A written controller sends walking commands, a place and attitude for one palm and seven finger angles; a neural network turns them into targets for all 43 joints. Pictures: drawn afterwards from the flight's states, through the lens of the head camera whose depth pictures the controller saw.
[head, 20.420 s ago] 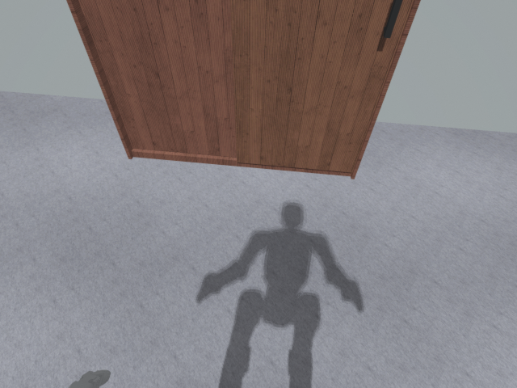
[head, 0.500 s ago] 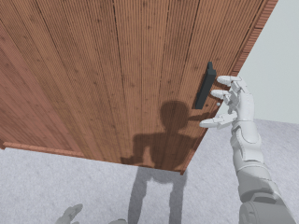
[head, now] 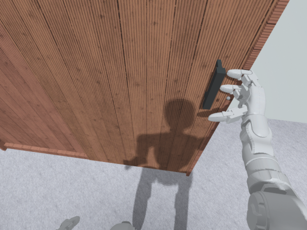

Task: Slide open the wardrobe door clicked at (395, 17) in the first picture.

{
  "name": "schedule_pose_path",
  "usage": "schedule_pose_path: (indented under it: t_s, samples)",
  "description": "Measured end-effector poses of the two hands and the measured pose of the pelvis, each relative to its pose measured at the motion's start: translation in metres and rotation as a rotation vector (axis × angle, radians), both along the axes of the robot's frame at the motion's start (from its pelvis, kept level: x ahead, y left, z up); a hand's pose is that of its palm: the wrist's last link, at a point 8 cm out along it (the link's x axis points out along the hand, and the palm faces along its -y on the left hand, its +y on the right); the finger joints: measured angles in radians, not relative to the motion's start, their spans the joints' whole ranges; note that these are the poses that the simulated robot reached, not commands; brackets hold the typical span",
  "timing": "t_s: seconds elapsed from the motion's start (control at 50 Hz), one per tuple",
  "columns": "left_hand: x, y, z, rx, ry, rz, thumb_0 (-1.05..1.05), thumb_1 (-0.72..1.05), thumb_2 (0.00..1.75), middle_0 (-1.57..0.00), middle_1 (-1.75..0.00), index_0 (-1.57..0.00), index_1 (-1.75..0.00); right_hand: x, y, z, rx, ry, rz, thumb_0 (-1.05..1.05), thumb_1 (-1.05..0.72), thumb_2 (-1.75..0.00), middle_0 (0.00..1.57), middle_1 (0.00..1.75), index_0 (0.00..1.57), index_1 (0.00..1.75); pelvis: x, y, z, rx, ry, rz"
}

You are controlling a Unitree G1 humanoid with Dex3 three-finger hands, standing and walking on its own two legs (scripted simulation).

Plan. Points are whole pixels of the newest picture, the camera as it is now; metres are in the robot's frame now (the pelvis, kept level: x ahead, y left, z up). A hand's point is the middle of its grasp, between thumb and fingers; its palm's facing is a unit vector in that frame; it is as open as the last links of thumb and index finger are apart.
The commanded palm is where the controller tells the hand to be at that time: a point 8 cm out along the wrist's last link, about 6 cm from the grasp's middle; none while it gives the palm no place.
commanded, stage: slide the fingers in behind the handle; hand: right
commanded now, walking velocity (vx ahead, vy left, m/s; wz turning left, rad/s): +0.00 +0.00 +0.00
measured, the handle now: (212, 85) +0.49 -0.10 +0.10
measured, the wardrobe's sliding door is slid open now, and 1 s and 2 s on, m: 0.00 0.00 0.00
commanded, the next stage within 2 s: grip the handle and tug to test in 1.80 s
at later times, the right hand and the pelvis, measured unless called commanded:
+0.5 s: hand (220, 101) +0.43 -0.12 +0.10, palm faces +0.02 +1.00 +0.01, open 14.0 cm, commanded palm +0.40 -0.17 +0.10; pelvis +0.00 +0.00 +0.00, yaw +1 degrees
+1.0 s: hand (216, 101) +0.44 -0.11 +0.10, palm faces +0.02 +1.00 +0.01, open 14.0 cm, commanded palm +0.40 -0.15 +0.10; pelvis +0.01 +0.00 +0.00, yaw +1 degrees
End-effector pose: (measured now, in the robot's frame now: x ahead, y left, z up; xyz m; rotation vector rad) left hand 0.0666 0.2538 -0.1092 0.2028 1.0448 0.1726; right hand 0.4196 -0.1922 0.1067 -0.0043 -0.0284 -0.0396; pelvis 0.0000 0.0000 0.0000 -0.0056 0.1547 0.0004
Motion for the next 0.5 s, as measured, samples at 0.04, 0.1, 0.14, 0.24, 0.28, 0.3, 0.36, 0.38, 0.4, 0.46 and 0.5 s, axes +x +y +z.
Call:
schedule_pose_path:
  t_s: [0.04, 0.1, 0.14, 0.24, 0.28, 0.3, 0.36, 0.38, 0.4, 0.46, 0.5]
  samples:
    - [-0.002, 0.0, -0.001, 0.001, 0.007, -0.003, 0.01, 0.91, 0.9, -0.2, -0.3, -0.2, -0.3, 0.001, -0.001, 0.0, 0.0, 0.0, 0.0, -0.01, 0.5, -0.3, 0.36, 1.24, 0.33, 1.23, -0.001, 0.0, 0.0, 0.0, 0.003, -0.002]
    - [-0.004, -0.001, -0.001, -0.002, 0.01, -0.003, 0.01, 0.91, 0.9, -0.2, -0.3, -0.2, -0.3, 0.001, -0.001, 0.0, -0.001, 0.0, 0.0, -0.01, 0.5, -0.3, 0.36, 1.25, 0.34, 1.24, -0.002, 0.0, -0.001, 0.0, 0.006, -0.003]
    - [-0.005, -0.002, -0.001, -0.005, 0.01, -0.003, 0.01, 0.91, 0.9, -0.2, -0.3, -0.2, -0.3, 0.001, -0.001, 0.0, -0.001, -0.001, 0.001, -0.01, 0.5, -0.3, 0.36, 1.25, 0.34, 1.23, -0.003, -0.001, -0.001, 0.0, 0.007, -0.002]
    - [-0.007, -0.005, -0.002, -0.011, 0.008, -0.003, 0.01, 0.91, 0.9, -0.2, -0.3, -0.2, -0.3, 0.001, -0.001, 0.0, 0.0, -0.003, 0.005, -0.01, 0.5, -0.3, 0.35, 1.24, 0.33, 1.23, -0.005, -0.002, -0.002, 0.001, 0.007, -0.001]
    - [-0.008, -0.006, -0.002, -0.015, 0.006, -0.004, 0.01, 0.91, 0.9, -0.2, -0.3, -0.2, -0.3, 0.0, 0.0, 0.0, -0.002, -0.003, 0.006, -0.01, 0.5, -0.3, 0.34, 1.24, 0.32, 1.22, -0.005, -0.003, -0.002, 0.0, 0.008, 0.001]
    - [-0.008, -0.007, -0.002, -0.017, 0.004, -0.004, 0.01, 0.91, 0.9, -0.2, -0.3, -0.2, -0.3, -0.001, 0.001, -0.001, -0.003, -0.002, 0.01, -0.01, 0.5, -0.3, 0.34, 1.24, 0.32, 1.22, -0.005, -0.003, -0.002, 0.0, 0.008, 0.002]
    - [-0.007, -0.009, -0.002, -0.024, -0.003, -0.003, 0.01, 0.91, 0.9, -0.2, -0.3, -0.2, -0.3, -0.003, 0.007, -0.004, 0.002, 0.004, 0.025, -0.01, 0.5, -0.3, 0.33, 1.22, 0.31, 1.21, -0.004, -0.004, -0.002, 0.0, 0.007, 0.006]
    - [-0.006, -0.01, -0.002, -0.025, -0.007, -0.002, 0.01, 0.91, 0.9, -0.2, -0.3, -0.2, -0.3, -0.004, 0.009, -0.005, 0.006, 0.005, 0.028, -0.01, 0.5, -0.3, 0.32, 1.22, 0.31, 1.21, -0.003, -0.004, -0.002, 0.0, 0.006, 0.008]
    - [-0.005, -0.01, -0.001, -0.025, -0.01, -0.001, 0.01, 0.91, 0.9, -0.2, -0.3, -0.2, -0.3, -0.005, 0.011, -0.006, 0.01, 0.005, 0.03, -0.01, 0.5, -0.3, 0.32, 1.22, 0.31, 1.21, -0.003, -0.004, -0.001, 0.0, 0.005, 0.01]
    - [-0.002, -0.011, 0.0, -0.026, -0.025, 0.004, 0.01, 0.9, 0.9, -0.2, -0.3, -0.2, -0.3, -0.007, 0.016, -0.008, 0.014, 0.004, 0.027, -0.01, 0.5, -0.3, 0.31, 1.21, 0.31, 1.21, -0.002, -0.005, -0.001, 0.0, 0.001, 0.014]
    - [0.001, -0.012, 0.001, -0.026, -0.032, 0.005, 0.01, 0.9, 0.9, -0.2, -0.3, -0.2, -0.3, -0.007, 0.018, -0.009, 0.011, 0.002, 0.024, -0.01, 0.5, -0.3, 0.31, 1.2, 0.31, 1.2, -0.001, -0.005, -0.001, 0.0, -0.002, 0.016]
